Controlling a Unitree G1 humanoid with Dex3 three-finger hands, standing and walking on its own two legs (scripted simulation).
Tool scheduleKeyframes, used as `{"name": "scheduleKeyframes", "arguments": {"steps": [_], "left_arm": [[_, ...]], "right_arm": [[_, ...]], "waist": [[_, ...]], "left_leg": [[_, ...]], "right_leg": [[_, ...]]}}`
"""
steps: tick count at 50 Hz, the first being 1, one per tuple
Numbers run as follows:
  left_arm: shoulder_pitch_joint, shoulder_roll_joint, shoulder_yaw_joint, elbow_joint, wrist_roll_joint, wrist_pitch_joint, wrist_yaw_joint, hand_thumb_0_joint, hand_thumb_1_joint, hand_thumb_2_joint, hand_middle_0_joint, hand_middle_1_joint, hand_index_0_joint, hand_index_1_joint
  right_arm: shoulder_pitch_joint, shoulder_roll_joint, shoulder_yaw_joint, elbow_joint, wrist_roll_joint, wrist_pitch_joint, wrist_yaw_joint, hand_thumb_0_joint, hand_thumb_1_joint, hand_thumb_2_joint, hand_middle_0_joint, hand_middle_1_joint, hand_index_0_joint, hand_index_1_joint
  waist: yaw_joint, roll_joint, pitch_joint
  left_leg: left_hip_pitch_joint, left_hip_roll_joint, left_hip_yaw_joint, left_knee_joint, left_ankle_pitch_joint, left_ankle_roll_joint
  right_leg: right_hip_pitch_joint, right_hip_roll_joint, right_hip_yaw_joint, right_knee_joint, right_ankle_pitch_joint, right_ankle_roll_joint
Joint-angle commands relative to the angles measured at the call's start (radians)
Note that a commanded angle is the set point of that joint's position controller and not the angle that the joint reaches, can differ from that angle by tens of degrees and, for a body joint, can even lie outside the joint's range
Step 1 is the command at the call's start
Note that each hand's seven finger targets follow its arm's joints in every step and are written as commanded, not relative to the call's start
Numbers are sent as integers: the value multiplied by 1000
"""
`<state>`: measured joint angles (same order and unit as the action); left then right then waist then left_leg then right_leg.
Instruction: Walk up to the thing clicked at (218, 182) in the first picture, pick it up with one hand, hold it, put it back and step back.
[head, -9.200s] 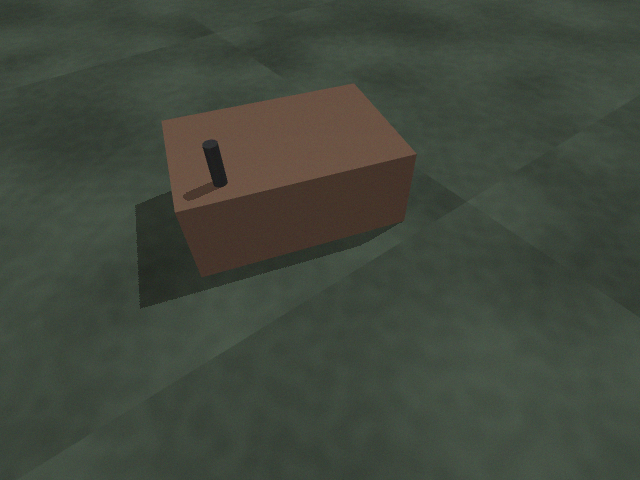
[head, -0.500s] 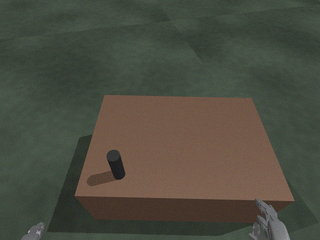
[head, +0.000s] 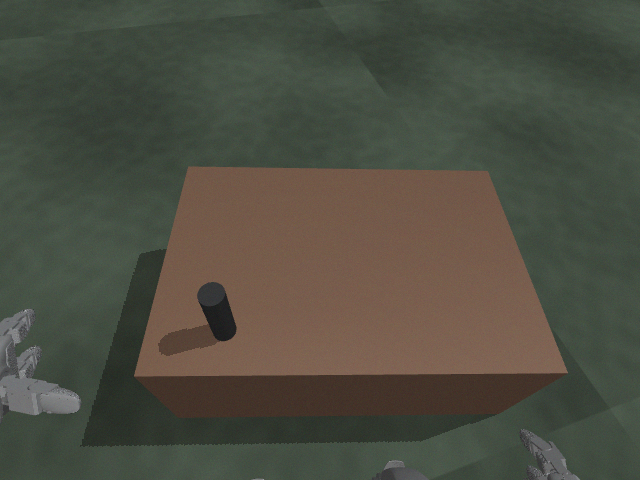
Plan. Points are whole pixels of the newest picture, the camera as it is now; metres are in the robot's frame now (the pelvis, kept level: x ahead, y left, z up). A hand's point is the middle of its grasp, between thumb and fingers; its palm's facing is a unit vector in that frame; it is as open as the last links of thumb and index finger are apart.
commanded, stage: go down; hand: left
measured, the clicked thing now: (218, 313) +0.48 +0.19 -0.27
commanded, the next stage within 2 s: approach in 1.84 s
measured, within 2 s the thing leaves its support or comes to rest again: neither
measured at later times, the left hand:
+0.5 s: hand (35, 312) +0.36 +0.36 +0.00, palm faces +0.20 -0.97 -0.12, open 17.6 cm
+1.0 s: hand (31, 287) +0.39 +0.38 +0.01, palm faces +0.20 -0.98 -0.09, open 17.6 cm
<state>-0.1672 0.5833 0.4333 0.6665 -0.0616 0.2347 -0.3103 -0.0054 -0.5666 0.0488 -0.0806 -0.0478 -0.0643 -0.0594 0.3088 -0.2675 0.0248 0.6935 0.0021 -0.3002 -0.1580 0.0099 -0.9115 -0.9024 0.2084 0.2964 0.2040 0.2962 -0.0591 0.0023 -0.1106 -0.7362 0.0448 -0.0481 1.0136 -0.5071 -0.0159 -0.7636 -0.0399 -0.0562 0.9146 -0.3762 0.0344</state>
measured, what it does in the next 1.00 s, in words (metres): stands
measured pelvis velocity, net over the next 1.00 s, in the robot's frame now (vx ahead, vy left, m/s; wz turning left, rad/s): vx -0.01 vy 0.00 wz -0.02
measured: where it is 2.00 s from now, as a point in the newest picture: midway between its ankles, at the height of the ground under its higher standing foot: outside the picture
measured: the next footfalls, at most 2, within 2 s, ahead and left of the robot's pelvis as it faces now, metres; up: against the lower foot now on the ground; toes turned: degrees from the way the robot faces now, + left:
none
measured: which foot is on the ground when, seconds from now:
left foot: down 0.00-1.00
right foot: down 0.00-1.00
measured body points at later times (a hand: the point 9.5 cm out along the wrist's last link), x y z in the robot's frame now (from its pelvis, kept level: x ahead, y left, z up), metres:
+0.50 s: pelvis -0.01 +0.00 -0.01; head +0.10 +0.03 +0.42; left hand +0.34 +0.41 +0.01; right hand +0.05 -0.28 -0.10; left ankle -0.01 +0.12 -0.68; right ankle +0.04 -0.15 -0.68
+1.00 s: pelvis -0.01 +0.00 -0.02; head +0.13 +0.04 +0.41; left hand +0.37 +0.43 +0.01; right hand +0.06 -0.28 -0.11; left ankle -0.01 +0.12 -0.68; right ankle +0.04 -0.15 -0.68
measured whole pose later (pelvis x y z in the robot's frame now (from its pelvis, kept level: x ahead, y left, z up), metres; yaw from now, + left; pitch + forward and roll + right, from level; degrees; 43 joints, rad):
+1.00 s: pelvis -0.01 +0.00 -0.02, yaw -1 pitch +21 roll -4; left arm -0.60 0.84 0.65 1.16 -0.06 -0.17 -0.52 -0.01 -0.58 0.07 -0.08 -0.05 -0.06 -0.06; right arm 0.32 -0.30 0.07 0.69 -0.04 -0.18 -0.14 0.01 -0.88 -0.90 0.21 0.30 0.20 0.30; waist -0.10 -0.03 -0.09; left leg -0.97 0.05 -0.06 1.13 -0.53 -0.02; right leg -0.99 -0.03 -0.06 1.01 -0.39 0.03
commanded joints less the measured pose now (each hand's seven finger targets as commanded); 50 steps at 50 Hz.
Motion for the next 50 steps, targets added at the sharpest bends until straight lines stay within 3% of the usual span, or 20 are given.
{"name": "scheduleKeyframes", "arguments": {"steps": [1, 2, 10, 17, 23, 30, 36, 37, 41, 45, 47, 48, 50], "left_arm": [[-246, 374, 143, -57, -1, -170, -47, 0, -611, 33, -75, -45, -62, -55], [-287, 417, 170, -69, 2, -199, -50, 0, -611, 33, -75, -39, -60, -52], [-452, 462, 177, 86, -6, -329, -120, 0, -611, 25, -77, -22, -62, -35], [-513, 531, 221, 199, -8, -395, -151, 0, -604, 38, -74, -27, -60, -39], [-580, 581, 237, 246, -5, -428, -167, 0, -611, 51, -77, -43, -61, -58], [-640, 613, 244, 271, -10, -450, -179, 0, -589, 60, -75, -41, -59, -56], [-664, 637, 259, 295, -15, -457, -196, 0, -587, 66, -78, -45, -58, -63], [-681, 627, 242, 288, -16, -458, -202, 0, -589, 69, -75, -40, -53, -60], [-691, 661, 272, 278, -21, -467, -203, 0, -591, 74, -75, -41, -51, -63], [-680, 659, 266, 291, -19, -463, -212, 0, -564, 70, -80, -39, -54, -62], [-674, 673, 284, 302, -23, -465, -213, 0, -583, 74, -76, -42, -50, -66], [-673, 647, 264, 300, -27, -464, -218, 0, -596, 66, -77, -42, -53, -64], [-699, 664, 267, 287, -26, -468, -222, 0, -601, 65, -78, -42, -52, -65]], "right_arm": [[70, -185, -75, -77, -3, -30, -6, 0, -915, -903, 200, 300, 200, 300], [56, -186, -71, -100, -4, -25, -6, 0, -914, -903, 200, 300, 200, 300], [110, -211, -74, -59, -18, 19, -4, 0, -895, -899, 200, 300, 200, 300], [135, -221, -61, -46, -25, 48, -6, 0, -882, -896, 200, 300, 200, 300], [142, -226, -50, -41, -32, 66, -5, 0, -878, -896, 200, 300, 199, 300], [132, -230, -43, -60, -32, 78, -6, 0, -870, -894, 200, 300, 199, 300], [140, -238, -34, -59, -37, 84, -6, 0, -870, -895, 200, 300, 199, 300], [142, -235, -34, -52, -37, 86, -6, 0, -872, -896, 200, 300, 199, 300], [142, -235, -31, -60, -37, 88, -6, 0, -872, -896, 199, 300, 199, 300], [141, -235, -26, -65, -40, 94, -8, 0, -870, -895, 199, 300, 199, 300], [145, -236, -25, -60, -38, 95, -6, 0, -875, -897, 199, 300, 199, 300], [145, -234, -25, -57, -37, 96, -5, 0, -877, -897, 199, 300, 199, 300], [158, -239, -27, -47, -39, 101, -3, 0, -879, -898, 199, 300, 199, 300]], "waist": [[31, 129, -243], [32, 132, -261], [14, 184, -284], [14, 150, -317], [10, 162, -332], [-6, 156, -343], [-5, 189, -375], [-11, 198, -368], [-2, 192, -391], [-7, 188, -403], [-4, 184, -409], [-7, 202, -398], [-9, 221, -414]], "left_leg": [[78, -29, 15, -154, 352, 8], [83, -29, 17, -157, 350, 9], [97, -25, 17, -146, 327, 2], [60, -26, 25, -121, 339, 8], [43, -25, 23, -103, 340, 9], [7, -25, 26, -94, 253, 14], [45, -19, 8, -71, 360, 4], [50, -18, 9, -70, 340, 4], [21, -22, 12, -58, 329, 8], [28, -23, 15, -40, 381, 11], [15, -23, 14, -35, 391, 11], [30, -21, 9, -39, 394, 7], [69, -15, -3, -31, 436, 0]], "right_leg": [[178, 39, -4, -67, 193, -54], [187, 37, -1, -65, 195, -55], [118, 36, 5, -51, 173, -63], [130, 32, 10, -44, 189, -60], [102, 33, 9, -31, 184, -61], [85, 34, 15, -30, 131, -60], [46, 35, 1, -3, 182, -64], [27, 36, 2, -7, 169, -64], [52, 31, 8, -2, 168, -62], [57, 32, 10, 5, 208, -61], [59, 31, 9, 9, 218, -60], [39, 32, 6, 16, 212, -62], [-9, 36, -2, 24, 215, -65]]}}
